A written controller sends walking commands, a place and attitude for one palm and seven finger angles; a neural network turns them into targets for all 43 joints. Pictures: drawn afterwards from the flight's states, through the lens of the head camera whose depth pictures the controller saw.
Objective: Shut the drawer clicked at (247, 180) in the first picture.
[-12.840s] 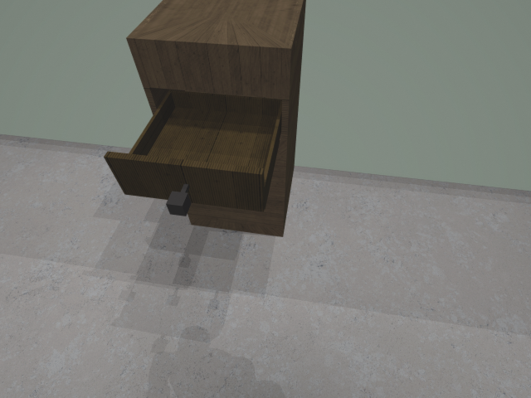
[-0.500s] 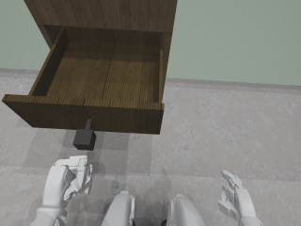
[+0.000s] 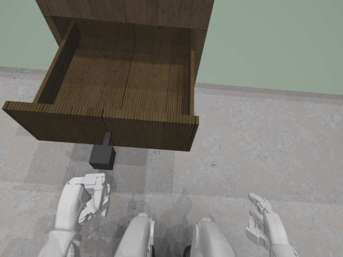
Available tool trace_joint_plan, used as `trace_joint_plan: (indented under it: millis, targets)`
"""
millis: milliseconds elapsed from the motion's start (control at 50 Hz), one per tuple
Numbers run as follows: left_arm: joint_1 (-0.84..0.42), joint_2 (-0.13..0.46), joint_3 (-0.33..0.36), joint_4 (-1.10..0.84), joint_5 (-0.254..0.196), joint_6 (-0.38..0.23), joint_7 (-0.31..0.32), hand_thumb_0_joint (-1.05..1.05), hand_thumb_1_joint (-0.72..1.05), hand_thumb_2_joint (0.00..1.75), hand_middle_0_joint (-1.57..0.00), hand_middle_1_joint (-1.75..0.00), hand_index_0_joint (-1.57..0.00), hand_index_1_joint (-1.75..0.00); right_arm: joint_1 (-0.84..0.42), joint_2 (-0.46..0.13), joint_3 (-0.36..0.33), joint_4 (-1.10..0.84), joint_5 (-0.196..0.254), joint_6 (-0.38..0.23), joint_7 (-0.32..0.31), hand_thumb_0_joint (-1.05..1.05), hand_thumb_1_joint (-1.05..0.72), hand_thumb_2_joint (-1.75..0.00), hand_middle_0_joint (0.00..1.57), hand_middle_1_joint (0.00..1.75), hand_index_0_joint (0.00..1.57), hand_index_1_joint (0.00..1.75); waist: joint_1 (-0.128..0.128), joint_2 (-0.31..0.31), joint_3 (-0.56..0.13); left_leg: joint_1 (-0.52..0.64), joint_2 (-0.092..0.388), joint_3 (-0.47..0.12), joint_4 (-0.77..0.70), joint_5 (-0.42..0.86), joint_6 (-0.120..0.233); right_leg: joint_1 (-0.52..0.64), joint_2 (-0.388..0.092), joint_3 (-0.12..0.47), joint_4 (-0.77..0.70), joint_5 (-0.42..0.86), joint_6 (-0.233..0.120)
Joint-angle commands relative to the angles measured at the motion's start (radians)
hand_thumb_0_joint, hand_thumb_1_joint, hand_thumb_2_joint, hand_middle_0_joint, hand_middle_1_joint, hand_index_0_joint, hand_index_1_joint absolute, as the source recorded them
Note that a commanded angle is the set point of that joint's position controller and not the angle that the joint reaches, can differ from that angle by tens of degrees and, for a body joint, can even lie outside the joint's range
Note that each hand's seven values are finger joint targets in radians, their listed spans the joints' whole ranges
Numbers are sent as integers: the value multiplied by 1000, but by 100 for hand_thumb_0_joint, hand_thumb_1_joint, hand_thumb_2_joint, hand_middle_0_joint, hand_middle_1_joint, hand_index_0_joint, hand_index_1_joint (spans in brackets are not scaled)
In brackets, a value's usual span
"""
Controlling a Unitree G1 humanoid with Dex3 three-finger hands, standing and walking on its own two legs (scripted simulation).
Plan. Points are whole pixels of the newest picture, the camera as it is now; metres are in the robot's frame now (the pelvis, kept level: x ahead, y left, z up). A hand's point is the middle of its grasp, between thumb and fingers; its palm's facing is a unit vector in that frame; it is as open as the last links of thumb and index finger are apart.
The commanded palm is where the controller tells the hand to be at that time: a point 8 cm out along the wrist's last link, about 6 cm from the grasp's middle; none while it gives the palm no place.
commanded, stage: push the drawer shut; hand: left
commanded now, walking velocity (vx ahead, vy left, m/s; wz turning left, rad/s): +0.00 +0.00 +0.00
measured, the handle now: (105, 149) +0.34 +0.17 +0.02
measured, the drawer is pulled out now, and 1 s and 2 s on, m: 0.30 0.23 0.10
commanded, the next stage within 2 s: none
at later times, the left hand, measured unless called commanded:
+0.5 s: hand (113, 183) +0.27 +0.14 +0.02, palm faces -0.04 -1.00 -0.05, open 3.4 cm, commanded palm +0.26 +0.19 +0.03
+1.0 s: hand (117, 158) +0.32 +0.14 +0.02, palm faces -0.04 -1.00 -0.06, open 3.4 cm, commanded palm +0.32 +0.19 +0.03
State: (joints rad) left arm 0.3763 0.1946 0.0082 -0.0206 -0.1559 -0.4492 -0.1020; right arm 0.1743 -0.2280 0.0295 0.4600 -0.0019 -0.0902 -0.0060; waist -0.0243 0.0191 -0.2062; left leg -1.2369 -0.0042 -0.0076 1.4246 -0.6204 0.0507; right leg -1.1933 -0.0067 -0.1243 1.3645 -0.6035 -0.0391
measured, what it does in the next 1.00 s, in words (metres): stands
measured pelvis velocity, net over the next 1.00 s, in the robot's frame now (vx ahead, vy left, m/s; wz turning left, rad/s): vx -0.01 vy -0.01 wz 0.00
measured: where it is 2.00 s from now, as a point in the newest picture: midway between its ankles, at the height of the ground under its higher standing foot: outside the picture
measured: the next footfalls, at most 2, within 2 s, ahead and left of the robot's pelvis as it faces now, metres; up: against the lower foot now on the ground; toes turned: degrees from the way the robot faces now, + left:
none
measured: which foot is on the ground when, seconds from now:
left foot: down 0.00-1.00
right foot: down 0.00-1.00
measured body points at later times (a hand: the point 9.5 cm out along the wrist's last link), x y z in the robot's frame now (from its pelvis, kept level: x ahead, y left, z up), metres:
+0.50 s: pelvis +0.00 -0.01 +0.00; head +0.12 +0.01 +0.43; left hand +0.26 +0.19 +0.02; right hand +0.19 -0.23 -0.09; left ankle +0.02 +0.09 -0.59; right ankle +0.02 -0.11 -0.59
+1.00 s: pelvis -0.01 -0.01 +0.01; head +0.11 +0.00 +0.44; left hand +0.32 +0.20 +0.02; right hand +0.16 -0.26 -0.10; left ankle +0.02 +0.09 -0.59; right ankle +0.02 -0.11 -0.59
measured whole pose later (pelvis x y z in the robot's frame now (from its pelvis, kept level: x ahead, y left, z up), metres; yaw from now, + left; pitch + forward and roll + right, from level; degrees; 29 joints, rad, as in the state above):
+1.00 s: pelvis -0.01 -0.01 +0.01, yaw +0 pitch +24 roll -3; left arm -0.06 0.24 0.09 0.33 -0.17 -0.45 -0.11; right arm 0.18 -0.25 0.03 0.56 0.00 -0.06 -0.01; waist -0.05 0.03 -0.18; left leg -1.22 0.01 -0.02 1.39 -0.59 0.03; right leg -1.19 0.01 -0.13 1.34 -0.58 -0.06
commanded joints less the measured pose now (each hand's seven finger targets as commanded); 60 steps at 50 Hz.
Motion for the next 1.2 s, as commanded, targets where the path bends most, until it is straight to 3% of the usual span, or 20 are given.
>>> trace_joint_plan:
  millis: [0, 80, 140, 220, 240, 320, 420, 440, 540, 560, 620, 720, 780, 840, 940, 960, 1020, 1060, 1120, 1180]
  targets:
    - [14, 77, 49, -287, -18, -115, -1, 0, 90, 90, -140, -160, -140, -160, -12, -131, -69, -147, 0, -51, -4, 0, -90, -90, 20, 30, 20, 30, 17, 89, -353, 329, 7, -87, -217, 389, -39, 186, 22, 65, -152, 259, -10]
    - [58, 33, 3, -244, -7, -89, -6, 0, 90, 90, -140, -160, -140, -160, -13, -134, -72, -146, 4, -39, 4, 0, -90, -90, 20, 30, 20, 30, -5, 60, -308, 320, 13, -97, -220, 392, -40, 161, 23, 52, -156, 253, -4]
    - [-23, 36, -10, -197, 8, -60, -8, 0, 90, 90, -140, -160, -140, -160, -17, -143, -67, -143, 4, -32, -2, 0, -90, -90, 20, 30, 20, 30, -31, 23, -255, 260, 10, -101, -210, 312, -31, 140, 24, 53, -161, 212, -3]
    - [-135, 57, 12, -214, 10, -62, 9, 0, 90, 90, -140, -160, -140, -160, -14, -145, -65, -142, 0, -31, -10, 0, -90, -90, 20, 30, 20, 30, -27, 29, -295, 259, 4, -96, -199, 284, -29, 145, 22, 62, -160, 198, -3]
    - [-140, 89, 48, -209, 11, -65, 19, 0, 90, 90, -140, -160, -140, -160, -10, -146, -65, -139, -2, -31, -13, 0, -90, -90, 20, 30, 20, 30, -19, 33, -302, 261, 6, -98, -199, 297, -31, 144, 25, 62, -153, 200, -5]
    - [-176, 87, 59, -231, 1, -76, 39, 0, 90, 90, -140, -160, -140, -160, -4, -139, -62, -132, -3, -31, -6, 0, -90, -90, 20, 30, 20, 30, 2, 77, -370, 320, 4, -91, -209, 364, -38, 185, 21, 68, -159, 254, -7]
    - [-236, 70, 40, -176, -7, -59, 33, 0, 90, 90, -140, -160, -140, -160, -4, -145, -58, -113, -1, -23, -1, 0, -90, -90, 20, 30, 20, 30, -25, 53, -347, 289, 3, -81, -205, 336, -29, 204, 21, 75, -183, 258, -1]
    - [-271, 92, 55, -156, -4, -58, 32, 0, 90, 90, -140, -160, -140, -160, -3, -150, -57, -105, 0, -22, -6, 0, -90, -90, 20, 30, 20, 30, -34, 39, -333, 272, 5, -81, -199, 324, -25, 197, 22, 77, -184, 250, -2]
    - [-390, 99, 59, -95, -10, -68, 21, 0, 90, 90, -140, -160, -140, -160, -8, -154, -55, -81, -1, -27, -12, 0, -90, -90, 20, 30, 20, 30, -45, 26, -317, 232, 3, -71, -191, 269, -17, 205, 21, 93, -204, 207, 2]
    - [-399, 118, 86, -79, -12, -71, 21, 0, 90, 90, -140, -160, -140, -160, -5, -155, -56, -74, -1, -27, -12, 0, -90, -90, 20, 30, 20, 30, -34, 36, -324, 229, 2, -67, -194, 265, -19, 217, 21, 99, -206, 201, 1]
    - [-457, 108, 76, -66, -20, -79, 14, 0, 90, 90, -140, -160, -140, -160, -7, -155, -56, -65, 1, -31, -12, 0, -90, -90, 20, 30, 20, 30, -35, 42, -347, 240, 0, -61, -196, 268, -18, 233, 16, 106, -213, 208, 3]
    - [-503, 136, 116, -6, -30, -71, 6, 0, 90, 90, -140, -160, -140, -160, -1, -159, -59, -52, 4, -24, -11, 0, -90, -90, 20, 30, 20, 30, -32, 20, -364, 224, 0, -49, -195, 278, -15, 284, 15, 126, -229, 233, 7]
    - [-528, 155, 139, 28, -33, -71, 4, 0, 90, 90, -140, -160, -140, -160, 0, -158, -57, -47, 6, -19, -9, 0, -90, -90, 20, 30, 20, 30, -23, 40, -355, 213, -2, -42, -203, 274, -17, 296, 14, 132, -233, 228, 5]
    - [-597, 161, 152, 71, -37, -77, 1, 0, 90, 90, -140, -160, -140, -160, 5, -161, -57, -34, 6, -18, -12, 0, -90, -90, 20, 30, 20, 30, -39, 16, -337, 192, 2, -42, -195, 262, -13, 291, 15, 138, -239, 213, 8]
    - [-680, 185, 177, 120, -37, -92, 0, 0, 90, 90, -140, -160, -140, -160, 13, -166, -58, -22, 6, -16, -13, 0, -90, -90, 20, 30, 20, 30, -38, 41, -355, 210, 2, -40, -198, 273, -16, 285, 17, 138, -233, 224, 6]
    - [-689, 157, 152, 130, -33, -92, -3, 0, 90, 90, -140, -160, -140, -160, 14, -164, -57, -21, 6, -15, -11, 0, -90, -90, 20, 30, 20, 30, -41, 53, -362, 232, 2, -42, -204, 279, -16, 274, 17, 131, -231, 233, 7]
    - [-768, 164, 156, 175, -31, -86, 1, 0, 90, 90, -140, -160, -140, -160, 19, -170, -58, -9, 6, -11, -13, 0, -90, -90, 20, 30, 20, 30, -53, 48, -348, 228, 3, -45, -204, 257, -18, 249, 16, 127, -233, 207, 9]
    - [-799, 171, 162, 219, -24, -82, 0, 0, 90, 90, -140, -160, -140, -160, 28, -175, -57, -1, 6, -9, -16, 0, -90, -90, 20, 30, 20, 30, -61, 22, -353, 225, 4, -49, -204, 254, -16, 243, 18, 124, -230, 207, 11]
    - [-842, 169, 164, 215, -25, -83, 1, 0, 90, 90, -140, -160, -140, -160, 33, -176, -59, 0, 4, -7, -16, 0, -90, -90, 20, 30, 20, 30, -50, 66, -406, 268, 2, -51, -211, 287, -21, 246, 15, 117, -220, 238, 8]
    - [-885, 171, 167, 254, -21, -72, 8, 0, 90, 90, -140, -160, -140, -160, 49, -183, -62, 11, 6, 3, -14, 0, -90, -90, 20, 30, 20, 30, -63, 44, -405, 308, 10, -69, -223, 315, -26, 211, 18, 98, -211, 257, 10]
